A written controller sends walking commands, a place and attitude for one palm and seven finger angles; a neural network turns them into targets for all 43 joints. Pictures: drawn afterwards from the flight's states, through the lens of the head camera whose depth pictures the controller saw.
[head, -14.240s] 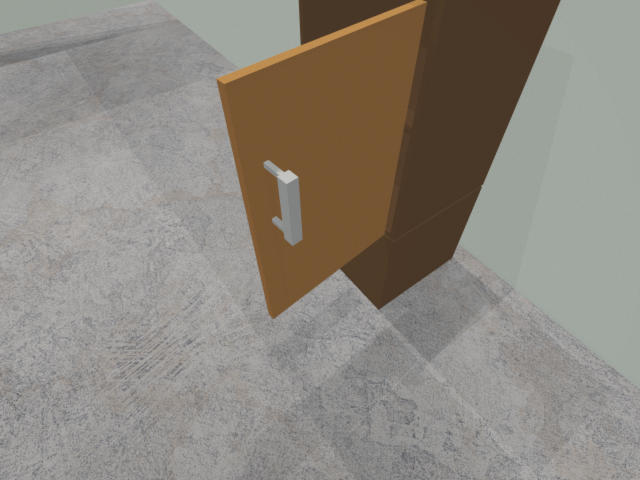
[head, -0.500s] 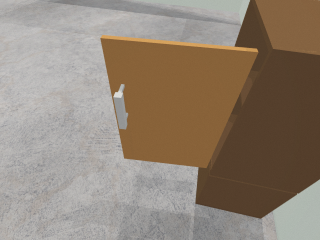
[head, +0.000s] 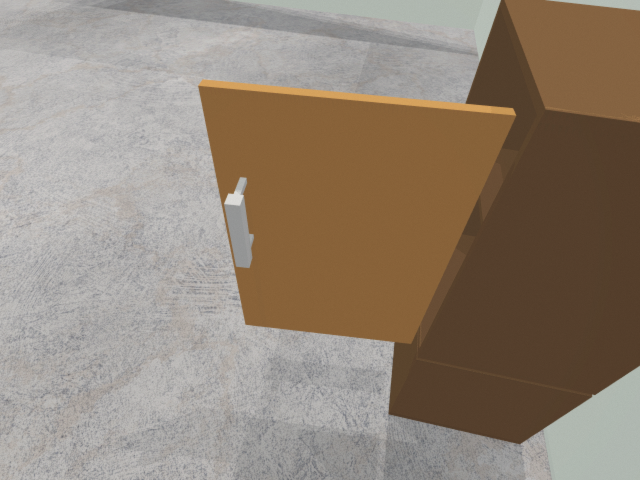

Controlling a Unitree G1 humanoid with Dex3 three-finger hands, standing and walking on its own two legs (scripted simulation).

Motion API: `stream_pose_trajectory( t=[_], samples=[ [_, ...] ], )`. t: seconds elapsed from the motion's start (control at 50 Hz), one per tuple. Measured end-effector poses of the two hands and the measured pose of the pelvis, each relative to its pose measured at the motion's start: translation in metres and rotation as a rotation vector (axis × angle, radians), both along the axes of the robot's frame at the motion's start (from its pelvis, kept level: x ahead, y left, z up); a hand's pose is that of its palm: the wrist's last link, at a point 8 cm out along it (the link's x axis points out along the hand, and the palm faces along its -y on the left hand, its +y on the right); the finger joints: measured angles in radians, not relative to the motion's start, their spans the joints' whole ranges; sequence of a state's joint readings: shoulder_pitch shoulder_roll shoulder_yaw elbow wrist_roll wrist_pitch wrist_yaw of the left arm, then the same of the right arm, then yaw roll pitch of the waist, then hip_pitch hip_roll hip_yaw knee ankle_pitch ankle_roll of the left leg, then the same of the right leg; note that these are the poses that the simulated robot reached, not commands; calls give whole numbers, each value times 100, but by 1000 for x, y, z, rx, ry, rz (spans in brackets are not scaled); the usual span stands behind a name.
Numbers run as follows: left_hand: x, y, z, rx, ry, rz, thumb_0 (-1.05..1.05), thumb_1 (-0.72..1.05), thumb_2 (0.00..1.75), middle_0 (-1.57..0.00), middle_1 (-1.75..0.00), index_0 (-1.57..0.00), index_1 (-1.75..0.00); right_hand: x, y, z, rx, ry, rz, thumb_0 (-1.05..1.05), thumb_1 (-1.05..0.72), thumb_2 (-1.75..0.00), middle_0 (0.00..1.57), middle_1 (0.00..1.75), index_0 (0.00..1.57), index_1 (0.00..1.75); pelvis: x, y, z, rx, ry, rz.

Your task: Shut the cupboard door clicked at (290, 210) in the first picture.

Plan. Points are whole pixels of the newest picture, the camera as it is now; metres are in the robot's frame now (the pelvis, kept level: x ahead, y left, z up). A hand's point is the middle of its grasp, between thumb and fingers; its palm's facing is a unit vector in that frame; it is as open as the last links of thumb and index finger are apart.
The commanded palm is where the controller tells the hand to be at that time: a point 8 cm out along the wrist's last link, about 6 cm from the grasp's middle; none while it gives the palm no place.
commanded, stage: raise the hand and make a fist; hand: left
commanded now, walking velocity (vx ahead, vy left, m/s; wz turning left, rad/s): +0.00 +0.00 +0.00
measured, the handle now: (242, 223) +0.48 +0.16 +0.03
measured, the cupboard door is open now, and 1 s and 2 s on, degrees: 96 96 96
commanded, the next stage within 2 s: bring the fist close to the handle in 1.92 s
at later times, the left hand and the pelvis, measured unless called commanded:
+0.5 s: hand out of the picture +0.12 +0.19 -0.06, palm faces +0.07 -1.00 -0.05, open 5.8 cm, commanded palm +0.12 +0.24 -0.04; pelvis -0.02 -0.04 -0.10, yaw +3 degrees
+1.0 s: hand (174, 441) +0.17 +0.18 -0.03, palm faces -0.04 -1.00 -0.03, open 3.6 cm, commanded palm +0.15 +0.24 +0.00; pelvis -0.01 -0.01 -0.08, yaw +3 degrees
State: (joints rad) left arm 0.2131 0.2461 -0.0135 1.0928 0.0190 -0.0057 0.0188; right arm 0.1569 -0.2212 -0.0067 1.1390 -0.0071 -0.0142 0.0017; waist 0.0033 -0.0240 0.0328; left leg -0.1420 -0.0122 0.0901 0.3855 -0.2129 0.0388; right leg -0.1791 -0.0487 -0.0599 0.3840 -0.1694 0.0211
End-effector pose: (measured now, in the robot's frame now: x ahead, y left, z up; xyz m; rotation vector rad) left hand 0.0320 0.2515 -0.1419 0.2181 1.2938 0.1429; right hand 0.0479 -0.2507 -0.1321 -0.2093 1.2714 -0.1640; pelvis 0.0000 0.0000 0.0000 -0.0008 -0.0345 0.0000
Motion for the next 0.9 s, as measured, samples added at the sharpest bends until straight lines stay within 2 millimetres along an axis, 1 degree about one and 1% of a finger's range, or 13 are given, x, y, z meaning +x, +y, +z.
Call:
stream_pose_trajectory(
  t=[0.02, 0.06, 0.16, 0.22, 0.26, 0.3, 0.38, 0.42, 0.46, 0.52, 0.6, 0.72, 0.9],
  samples=[
    [-1, 0, -1, 6, 2, -1, 0, 90, 90, -20, -30, -20, -30, 0, 1, -1, 1, -3, 1, 1, -91, -90, 20, 30, 20, 30, 0, 0, -1, -2, 3, -1],
    [23, 8, 15, -1, -191, 103, 1, 90, 90, -21, -30, -21, -30, 6, 0, 3, -33, -103, 11, 1, -91, -90, 20, 30, 20, 30, -4, -2, -6, 5, -9, 14],
    [107, 4, 109, 9, -846, 98, 2, 91, 90, -23, -33, -23, -32, 40, 0, 14, -15, -414, 69, 1, -91, -90, 20, 30, 20, 30, -4, -6, -17, 9, -4, 49],
    [135, -7, 144, -45, -1117, 23, 1, 91, 90, -26, -36, -26, -36, 68, 1, 20, 18, -568, 87, 1, -91, -90, 20, 30, 20, 30, -9, -11, -25, 6, 49, 51],
    [138, -15, 144, -102, -1222, -47, 1, 91, 90, -28, -39, -28, -39, 85, -1, 24, 26, -645, 97, 1, -91, -90, 20, 30, 20, 30, -13, -17, -35, 11, 99, 38],
    [131, -21, 127, -157, -1250, -126, 0, 91, 90, -31, -42, -31, -42, 100, -5, 26, 23, -701, 123, 1, -90, -90, 20, 30, 20, 30, -18, -24, -47, 15, 142, 29],
    [95, -20, 76, -226, -1150, -184, 0, 90, 90, -38, -50, -38, -49, 127, -19, 21, -17, -765, 209, 1, -90, -90, 20, 30, 20, 30, -24, -36, -74, 8, 217, 32],
    [77, -14, 64, -218, -1125, -147, 1, 90, 90, -42, -53, -42, -53, 138, -24, 14, -41, -778, 245, 1, -90, -90, 20, 30, 20, 30, -24, -39, -87, -3, 239, 39],
    [66, -10, 67, -180, -1160, -111, 2, 90, 90, -46, -57, -46, -57, 149, -27, 6, -55, -786, 268, 1, -90, -90, 20, 30, 20, 30, -23, -41, -97, -17, 251, 48],
    [69, -9, 90, -123, -1289, -116, 2, 90, 90, -51, -63, -51, -63, 159, -23, -9, -53, -786, 278, 2, -90, -90, 20, 30, 20, 30, -21, -41, -107, -37, 257, 60],
    [99, -18, 112, -158, -1371, -206, 2, 90, 90, -58, -71, -58, -71, 160, -9, -25, -6, -771, 232, 2, -91, -90, 20, 30, 20, 30, -21, -39, -110, -49, 254, 64],
    [138, -29, 107, -293, -1150, -262, 2, 90, 90, -69, -83, -69, -83, 137, 7, -26, 58, -718, 107, 2, -90, -90, 20, 30, 20, 30, -16, -34, -94, -33, 255, 46],
    [118, -1, 131, -157, -1216, -123, 2, 90, 90, -85, -101, -85, -101, 113, 2, -12, 3, -637, 106, 2, -90, -90, 20, 30, 20, 30, -7, -21, -79, -36, 253, 47]
  ],
)
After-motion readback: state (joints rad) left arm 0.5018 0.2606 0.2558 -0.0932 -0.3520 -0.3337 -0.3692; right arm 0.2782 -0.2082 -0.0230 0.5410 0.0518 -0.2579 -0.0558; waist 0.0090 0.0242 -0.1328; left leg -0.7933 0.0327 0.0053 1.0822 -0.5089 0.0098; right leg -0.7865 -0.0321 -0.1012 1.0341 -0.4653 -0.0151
